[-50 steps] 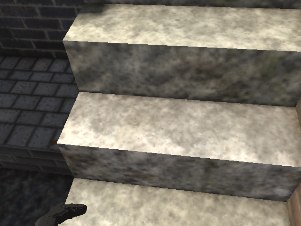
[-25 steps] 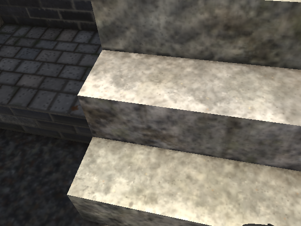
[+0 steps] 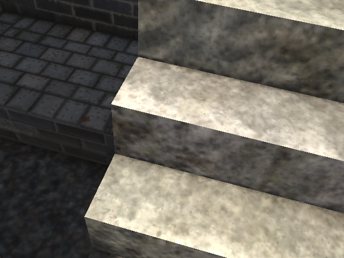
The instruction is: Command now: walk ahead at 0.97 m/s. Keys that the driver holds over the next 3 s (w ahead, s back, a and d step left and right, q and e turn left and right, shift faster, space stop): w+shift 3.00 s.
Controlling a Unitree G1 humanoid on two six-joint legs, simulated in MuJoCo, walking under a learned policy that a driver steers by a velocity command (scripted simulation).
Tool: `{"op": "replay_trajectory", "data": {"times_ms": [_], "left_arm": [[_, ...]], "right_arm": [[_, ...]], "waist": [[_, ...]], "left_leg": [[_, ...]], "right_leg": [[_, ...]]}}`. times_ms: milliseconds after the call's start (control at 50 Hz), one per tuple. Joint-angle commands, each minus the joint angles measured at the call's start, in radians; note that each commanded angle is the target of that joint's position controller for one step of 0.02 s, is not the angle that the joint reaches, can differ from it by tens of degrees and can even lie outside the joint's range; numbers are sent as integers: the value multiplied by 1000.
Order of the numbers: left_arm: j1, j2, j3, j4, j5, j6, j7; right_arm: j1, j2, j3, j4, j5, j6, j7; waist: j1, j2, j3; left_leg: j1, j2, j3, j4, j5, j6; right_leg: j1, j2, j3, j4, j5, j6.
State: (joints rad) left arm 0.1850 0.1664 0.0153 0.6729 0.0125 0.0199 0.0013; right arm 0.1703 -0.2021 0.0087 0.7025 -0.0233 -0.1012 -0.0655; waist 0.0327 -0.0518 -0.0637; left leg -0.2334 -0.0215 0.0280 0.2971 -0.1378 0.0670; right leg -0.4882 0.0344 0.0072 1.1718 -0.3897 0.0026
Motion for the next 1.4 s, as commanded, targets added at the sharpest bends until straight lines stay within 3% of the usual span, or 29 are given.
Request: {"op": "replay_trajectory", "data": {"times_ms": [20,60,80,120,140,160,180,200,260,300,340,380,460,580,680,780,800,840,960,1020,1200,1400], "left_arm": [[-37,48,-10,-72,-24,-27,-1],[-14,54,-18,-50,-32,-48,11],[28,33,-24,-26,-24,-60,9],[18,24,-27,-8,13,-86,1],[11,3,-30,-13,29,-96,-9],[-88,50,-21,-53,28,-97,-10],[-194,50,-17,-103,6,-97,-14],[-229,18,-29,-126,-2,-102,-17],[-165,33,-32,-124,-4,-112,-11],[-129,39,-29,-117,1,-117,-9],[-127,25,-36,-114,11,-117,-9],[-138,18,-38,-123,0,-121,-5],[-156,10,-39,-137,-2,-123,-6],[-177,-11,-41,-152,5,-125,-9],[-162,-4,-36,-151,1,-125,-8],[-159,-10,-37,-145,4,-125,-6],[-159,-8,-36,-137,12,-123,-9],[-157,-8,-35,-129,12,-122,-10],[-139,-4,-30,-94,5,-123,-8],[-151,-5,-30,-98,0,-126,5],[-142,5,-33,-74,2,-124,10],[-148,17,-40,-32,3,-126,8]], "right_arm": [[-84,-107,-21,-86,5,-9,-7],[-16,-102,-27,-66,5,16,0],[-10,-96,-29,-71,17,30,5],[-22,-66,-26,-83,47,44,17],[-60,-36,-23,-108,42,40,27],[-77,0,-12,-140,49,24,40],[-84,-3,-5,-137,31,22,45],[-154,-32,-10,-148,15,25,47],[-140,-36,-9,-143,6,26,56],[-133,-32,-7,-135,7,23,59],[-149,-36,-8,-134,15,23,62],[-150,-45,-17,-139,15,25,64],[-170,-42,-19,-149,15,28,67],[-188,-42,-25,-155,15,26,69],[-196,-48,-26,-156,8,28,64],[-193,-47,-28,-151,7,29,62],[-195,-36,-19,-141,9,27,63],[-202,-31,-16,-137,9,25,63],[-198,-28,-12,-108,7,24,57],[-217,-30,-14,-95,7,28,53],[-239,-24,-5,-59,7,27,51],[-259,-32,3,-13,6,28,51]], "waist": [[7,324,-102],[-25,244,-128],[-14,197,-123],[-31,105,-67],[-26,50,-75],[-62,-106,-71],[-72,-202,-27],[-52,-160,38],[-32,-7,14],[-21,51,-4],[-12,45,1],[-20,50,15],[-26,93,2],[-35,45,-38],[-29,68,-50],[-30,33,-53],[-24,40,-64],[-22,49,-57],[-24,64,-65],[-26,53,-54],[-21,53,-87],[-23,47,-78]], "left_leg": [[81,219,-132,-57,564,129],[223,246,-190,13,627,145],[227,243,-198,52,557,140],[115,183,-181,168,418,97],[31,148,-159,234,311,77],[-66,102,-140,202,127,34],[-69,80,-102,151,-79,13],[-69,72,-83,144,-92,1],[-13,85,-110,60,-59,3],[-16,107,-145,2,-74,13],[-8,118,-157,-27,-51,8],[-11,125,-169,-32,-66,9],[-25,139,-197,-81,-124,16],[20,133,-172,-71,-90,4],[41,143,-181,-71,-54,3],[76,139,-161,-38,11,-7],[84,137,-155,-47,31,-6],[89,141,-154,-46,94,-8],[109,147,-150,-31,183,-10],[114,149,-157,-9,170,-3],[154,161,-161,2,353,-3],[160,163,-155,-15,322,-10]], "right_leg": [[232,-25,-13,-442,53,-38],[211,-11,-46,-681,87,-53],[257,-7,-65,-813,162,-59],[353,-35,-35,-938,264,-69],[407,-79,15,-910,316,-63],[421,-143,87,-834,398,-65],[302,-182,155,-902,165,-80],[229,-193,178,-954,110,-95],[271,-164,150,-960,147,-89],[327,-142,120,-924,187,-75],[343,-134,115,-936,218,-70],[333,-130,111,-923,216,-68],[346,-118,102,-903,231,-64],[347,-121,112,-925,239,-53],[357,-127,116,-926,253,-62],[344,-135,122,-941,254,-63],[359,-134,124,-950,256,-62],[368,-137,126,-954,287,-59],[392,-140,121,-947,326,-49],[367,-140,121,-921,307,-51],[403,-146,128,-922,396,-41],[416,-152,136,-945,409,-41]]}}
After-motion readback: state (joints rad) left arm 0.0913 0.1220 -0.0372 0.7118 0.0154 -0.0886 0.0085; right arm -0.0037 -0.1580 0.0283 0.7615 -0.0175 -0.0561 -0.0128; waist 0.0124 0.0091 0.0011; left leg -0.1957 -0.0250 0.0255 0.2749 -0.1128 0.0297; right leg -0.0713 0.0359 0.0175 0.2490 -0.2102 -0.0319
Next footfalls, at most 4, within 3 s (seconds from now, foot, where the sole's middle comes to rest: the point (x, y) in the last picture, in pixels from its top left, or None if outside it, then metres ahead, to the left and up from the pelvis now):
0.12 right None -0.03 -0.12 -0.79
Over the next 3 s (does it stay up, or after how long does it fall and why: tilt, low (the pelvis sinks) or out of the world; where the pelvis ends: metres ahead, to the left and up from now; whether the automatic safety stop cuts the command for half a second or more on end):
stays up -0.01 -0.05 0.00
